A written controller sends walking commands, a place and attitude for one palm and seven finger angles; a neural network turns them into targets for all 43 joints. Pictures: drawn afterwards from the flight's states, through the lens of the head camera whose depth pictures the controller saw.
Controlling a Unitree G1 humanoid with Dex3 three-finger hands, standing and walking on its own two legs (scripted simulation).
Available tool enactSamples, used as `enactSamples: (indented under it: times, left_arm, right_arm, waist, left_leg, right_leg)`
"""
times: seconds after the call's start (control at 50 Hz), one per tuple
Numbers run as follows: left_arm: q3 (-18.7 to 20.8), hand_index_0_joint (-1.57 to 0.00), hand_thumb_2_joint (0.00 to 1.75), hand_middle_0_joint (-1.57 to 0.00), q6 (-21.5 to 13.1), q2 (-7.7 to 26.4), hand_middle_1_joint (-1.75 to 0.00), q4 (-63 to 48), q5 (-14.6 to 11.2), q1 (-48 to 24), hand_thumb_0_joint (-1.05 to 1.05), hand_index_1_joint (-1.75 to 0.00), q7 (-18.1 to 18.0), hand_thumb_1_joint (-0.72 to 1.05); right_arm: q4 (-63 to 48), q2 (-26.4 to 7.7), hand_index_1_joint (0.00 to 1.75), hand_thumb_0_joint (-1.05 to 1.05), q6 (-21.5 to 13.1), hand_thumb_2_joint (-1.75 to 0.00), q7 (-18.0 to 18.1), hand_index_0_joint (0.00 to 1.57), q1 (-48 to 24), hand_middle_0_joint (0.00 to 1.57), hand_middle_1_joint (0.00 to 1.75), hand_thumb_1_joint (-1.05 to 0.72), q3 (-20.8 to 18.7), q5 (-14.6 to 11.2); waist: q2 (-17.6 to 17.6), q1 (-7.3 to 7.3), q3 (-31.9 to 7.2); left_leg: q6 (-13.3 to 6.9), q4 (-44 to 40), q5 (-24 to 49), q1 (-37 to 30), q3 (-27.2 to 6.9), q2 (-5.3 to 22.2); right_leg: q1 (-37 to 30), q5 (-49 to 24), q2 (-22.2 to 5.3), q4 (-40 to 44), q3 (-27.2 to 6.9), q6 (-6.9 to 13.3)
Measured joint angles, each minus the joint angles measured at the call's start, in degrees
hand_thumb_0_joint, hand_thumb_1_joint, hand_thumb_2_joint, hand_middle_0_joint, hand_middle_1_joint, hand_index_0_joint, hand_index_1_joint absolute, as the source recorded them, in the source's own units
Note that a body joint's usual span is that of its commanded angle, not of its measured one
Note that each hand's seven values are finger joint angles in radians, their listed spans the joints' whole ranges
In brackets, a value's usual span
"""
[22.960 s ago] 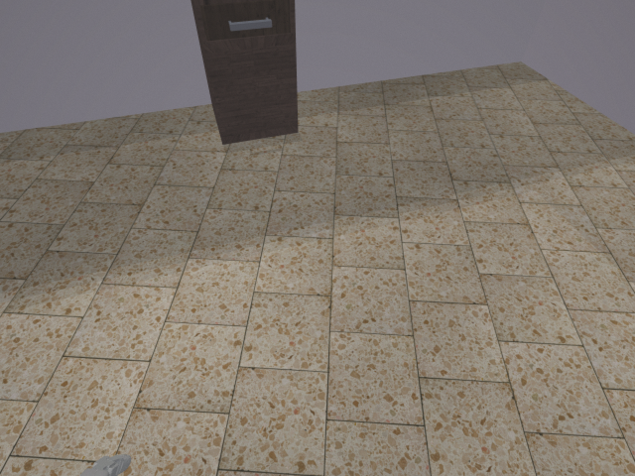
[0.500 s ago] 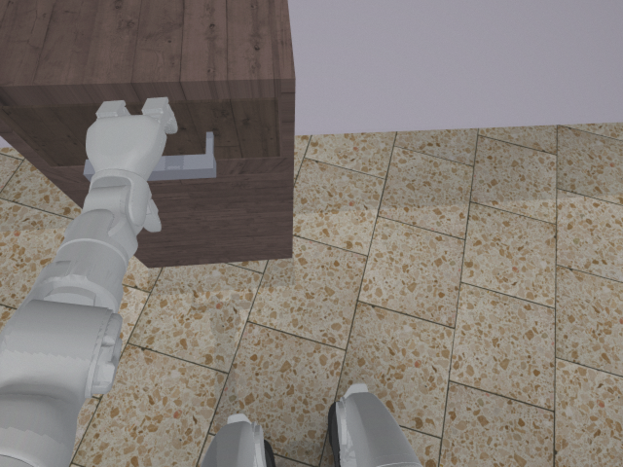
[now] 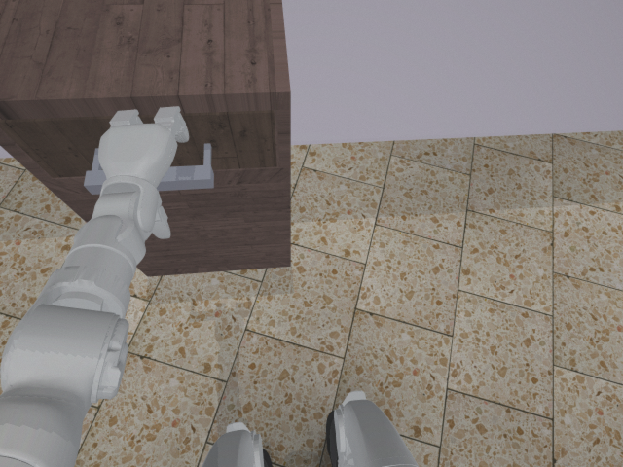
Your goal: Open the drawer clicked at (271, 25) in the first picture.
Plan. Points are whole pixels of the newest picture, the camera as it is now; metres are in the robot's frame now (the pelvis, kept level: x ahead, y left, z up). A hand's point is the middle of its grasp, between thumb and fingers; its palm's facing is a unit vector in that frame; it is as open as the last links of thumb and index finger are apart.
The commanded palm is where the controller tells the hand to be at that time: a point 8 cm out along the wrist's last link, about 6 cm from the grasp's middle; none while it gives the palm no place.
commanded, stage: move the hooked fingers above the handle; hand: left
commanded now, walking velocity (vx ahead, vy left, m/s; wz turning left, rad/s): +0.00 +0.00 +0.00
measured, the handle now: (152, 166) +0.57 +0.19 -0.07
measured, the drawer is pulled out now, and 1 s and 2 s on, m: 0.00 0.00 0.00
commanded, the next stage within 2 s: lift the fingers back up to retry in 1.90 s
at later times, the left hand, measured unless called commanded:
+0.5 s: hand (152, 162) +0.53 +0.16 +0.00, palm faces -0.01 -0.06 -1.00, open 13.8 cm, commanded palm +0.50 +0.18 +0.04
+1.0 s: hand (138, 170) +0.52 +0.18 +0.00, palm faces -0.04 -0.02 -1.00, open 13.8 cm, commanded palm +0.50 +0.18 +0.04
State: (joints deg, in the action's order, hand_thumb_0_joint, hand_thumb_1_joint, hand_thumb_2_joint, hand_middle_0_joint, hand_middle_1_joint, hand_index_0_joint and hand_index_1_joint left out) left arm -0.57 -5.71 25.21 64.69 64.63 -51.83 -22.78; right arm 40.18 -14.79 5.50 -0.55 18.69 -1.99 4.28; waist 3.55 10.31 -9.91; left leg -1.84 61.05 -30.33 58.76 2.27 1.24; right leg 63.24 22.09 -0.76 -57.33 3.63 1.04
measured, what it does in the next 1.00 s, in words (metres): stands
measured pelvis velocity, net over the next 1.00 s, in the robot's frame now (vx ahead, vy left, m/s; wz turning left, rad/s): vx -0.01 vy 0.00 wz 0.00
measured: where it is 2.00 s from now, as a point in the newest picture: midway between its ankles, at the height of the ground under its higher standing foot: outside the picture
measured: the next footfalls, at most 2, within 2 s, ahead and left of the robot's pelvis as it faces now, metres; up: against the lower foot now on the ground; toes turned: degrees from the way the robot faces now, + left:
none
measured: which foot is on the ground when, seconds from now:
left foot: down 0.00-1.00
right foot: down 0.00-1.00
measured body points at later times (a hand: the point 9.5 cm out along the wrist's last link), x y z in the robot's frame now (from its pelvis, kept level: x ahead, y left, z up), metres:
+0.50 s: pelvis -0.01 +0.00 -0.01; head +0.14 +0.00 +0.42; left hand +0.52 +0.17 +0.05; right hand -0.01 -0.28 -0.13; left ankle -0.03 +0.10 -0.66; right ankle +0.03 -0.11 -0.66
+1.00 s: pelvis -0.01 +0.00 +0.00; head +0.14 +0.00 +0.42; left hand +0.51 +0.18 +0.05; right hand -0.02 -0.27 -0.13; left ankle -0.03 +0.10 -0.66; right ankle +0.03 -0.11 -0.66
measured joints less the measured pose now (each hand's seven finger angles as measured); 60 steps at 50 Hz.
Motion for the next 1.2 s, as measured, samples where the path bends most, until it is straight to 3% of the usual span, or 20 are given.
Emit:
enactSamples:
  times: [0.12, 0.22, 0.28, 0.34, 0.44, 0.52, 0.58, 0.68, 0.78, 0.88, 0.98, 1.06, 1.12, 1.2]
  left_arm:
    - [2.0, -0.32, 0.3, -0.32, 3.5, 2.1, -1.2, -0.9, 0.7, 0.5, 0.0, -1.2, -3.9, -0.49]
    - [-0.6, -0.32, 0.3, -0.32, 6.6, 2.1, -1.2, 0.2, -2.0, 0.1, 0.0, -1.2, -0.4, -0.49]
    - [-2.9, -0.32, 0.3, -0.32, 5.3, 1.2, -1.2, 0.1, -3.6, 0.0, 0.0, -1.2, 2.9, -0.49]
    - [-4.2, -0.32, 0.3, -0.32, 2.1, 0.2, -1.2, 0.2, -3.3, -0.6, 0.0, -1.2, 4.3, -0.49]
    - [-2.1, -0.32, 0.3, -0.32, -1.3, 0.4, -1.2, 1.3, -0.3, -2.6, 0.0, -1.2, 1.2, -0.49]
    - [0.2, -0.32, 0.3, -0.32, 2.0, 1.9, -1.2, 3.1, 1.1, -4.6, 0.0, -1.2, -3.0, -0.49]
    - [-0.2, -0.33, 0.3, -0.32, 4.1, 2.0, -1.2, 2.5, 1.1, -4.8, 0.0, -1.23, -4.8, -0.49]
    - [-0.6, -0.33, 0.3, -0.32, 8.5, 1.8, -1.2, 3.7, -0.8, -4.4, 0.0, -1.23, -0.2, -0.49]
    - [-1.2, -0.33, 0.3, -0.32, 4.5, 1.6, -1.2, -0.6, -2.9, -0.9, 0.0, -1.22, 4.3, -0.49]
    - [-1.9, -0.33, 0.3, -0.33, -0.1, 0.7, -1.2, -1.1, -1.3, -0.8, 0.0, -1.21, 1.8, -0.49]
    - [-0.7, -0.32, 0.3, -0.32, 3.1, 1.5, -1.2, 3.5, -0.2, -3.1, 0.0, -1.2, -2.3, -0.49]
    - [-0.6, -0.32, 0.3, -0.32, 6.1, 2.8, -1.2, 4.6, -0.4, -3.0, 0.0, -1.2, -1.0, -0.49]
    - [-1.2, -0.32, 0.3, -0.32, 5.1, 2.4, -1.2, 2.1, -1.7, -1.1, 0.0, -1.2, 1.7, -0.49]
    - [-1.8, -0.32, 0.3, -0.32, 0.7, 0.9, -1.2, -2.5, -2.3, 1.4, 0.0, -1.2, 3.3, -0.49]
  right_arm:
    - [0.4, -0.1, 0.3, 0.01, 0.8, -0.9, -0.5, 0.21, -0.9, 0.2, 0.3, -0.91, -0.3, -0.1]
    - [1.2, 0.4, 0.3, 0.01, 0.6, -0.9, -0.4, 0.21, -1.1, 0.2, 0.3, -0.91, -0.7, -1.1]
    - [1.5, 0.9, 0.3, 0.01, -0.2, -0.9, 0.3, 0.21, -0.5, 0.2, 0.3, -0.91, -0.7, -1.4]
    - [1.5, 0.9, 0.3, 0.01, -1.1, -0.9, 0.8, 0.21, 0.2, 0.2, 0.3, -0.91, -0.4, -1.3]
    - [0.9, 0.0, 0.3, 0.01, -1.5, -0.9, 0.8, 0.21, 0.1, 0.2, 0.3, -0.91, 0.2, -0.4]
    - [0.1, -0.8, 0.3, 0.01, -0.9, -0.9, 0.1, 0.21, -0.7, 0.2, 0.3, -0.91, 0.3, 0.0]
    - [-0.2, -0.8, 0.3, 0.01, -0.1, -0.9, -0.4, 0.2, -0.9, 0.2, 0.3, -0.91, 0.1, -0.4]
    - [0.1, -0.1, 0.3, 0.01, 0.8, -0.9, -0.4, 0.21, -1.4, 0.2, 0.3, -0.91, 0.7, -1.4]
    - [0.4, 1.1, 0.3, 0.01, -0.6, -0.9, 0.7, 0.21, 0.5, 0.2, 0.3, -0.91, 0.3, -1.5]
    - [1.7, 1.0, 0.3, 0.01, -1.4, -0.9, 0.7, 0.21, 1.7, 0.2, 0.3, -0.91, 0.4, -0.8]
    - [1.5, 0.0, 0.3, 0.01, -0.7, -0.9, -0.1, 0.21, 0.3, 0.2, 0.3, -0.91, 0.7, -0.6]
    - [0.1, -0.5, 0.3, 0.01, -0.5, -0.9, -0.3, 0.21, -0.5, 0.2, 0.3, -0.91, 0.3, -1.0]
    - [-0.2, -0.5, 0.3, 0.01, -0.8, -0.9, 0.0, 0.21, -0.1, 0.2, 0.3, -0.91, -0.4, -1.2]
    - [0.7, 0.0, 0.3, 0.01, -1.5, -0.9, 0.7, 0.21, 0.7, 0.2, 0.3, -0.91, -0.9, -0.9]
  waist:
    - [0.4, -0.75, 1.0]
    - [0.8, -1.82, 1.9]
    - [0.5, -1.96, 1.7]
    - [0.0, -1.47, 0.9]
    - [-0.3, 0.43, -0.4]
    - [0.0, 1.18, 0.0]
    - [0.4, 0.51, 0.8]
    - [0.8, 0.22, 1.9]
    - [0.8, -0.4, 1.3]
    - [0.5, -0.67, -0.2]
    - [0.3, 0.12, -0.2]
    - [0.4, 0.15, 1.0]
    - [0.5, -0.56, 1.4]
    - [0.3, -1.24, 0.9]
  left_leg:
    - [0.0, 1.3, -0.2, 1.8, 0.5, 0.1]
    - [0.0, -0.6, 0.9, 0.4, 0.0, -0.1]
    - [0.1, -2.1, 1.6, -1.2, -0.6, -0.4]
    - [0.2, -2.6, 1.7, -2.0, -1.1, -0.5]
    - [0.2, 0.0, 0.6, 0.2, -1.2, -0.3]
    - [-0.1, 2.4, -0.3, 3.0, -0.3, -0.1]
    - [-0.3, 3.0, -0.3, 4.1, 0.3, -0.1]
    - [-0.5, 1.7, 0.5, 3.4, 0.8, -0.2]
    - [-0.3, -0.4, 1.3, 1.2, 0.4, -0.3]
    - [0.0, -0.4, 0.9, 0.0, -0.4, -0.3]
    - [0.0, 1.0, 0.3, 1.1, -0.3, -0.1]
    - [-0.1, 1.1, 0.6, 1.9, 0.2, -0.1]
    - [-0.1, 0.5, 0.9, 1.7, 0.1, -0.2]
    - [0.0, -0.2, 1.0, 0.9, -0.4, -0.4]
  right_leg:
    - [2.1, 0.1, 0.1, -1.4, -0.5, 0.0]
    - [0.3, -0.9, -0.1, 0.6, 0.0, 0.0]
    - [-1.6, -1.3, -0.3, 2.2, 0.5, 0.0]
    - [-2.7, -1.3, -0.4, 2.8, 1.0, 0.1]
    - [-0.6, -0.3, -0.3, 0.5, 1.1, 0.2]
    - [2.7, 0.1, -0.2, -1.9, 0.2, 0.0]
    - [4.1, -0.1, -0.1, -2.6, -0.4, -0.2]
    - [3.5, -1.0, -0.1, -1.5, -0.9, -0.4]
    - [1.2, -1.5, -0.1, 0.6, -0.6, -0.3]
    - [-0.4, -0.8, -0.2, 0.7, 0.3, -0.1]
    - [0.8, -0.4, -0.1, -0.7, 0.1, 0.0]
    - [1.8, -0.8, 0.0, -0.8, -0.3, 0.0]
    - [1.6, -1.1, 0.0, -0.2, -0.3, -0.1]
    - [0.5, -1.0, -0.2, 0.5, 0.2, -0.1]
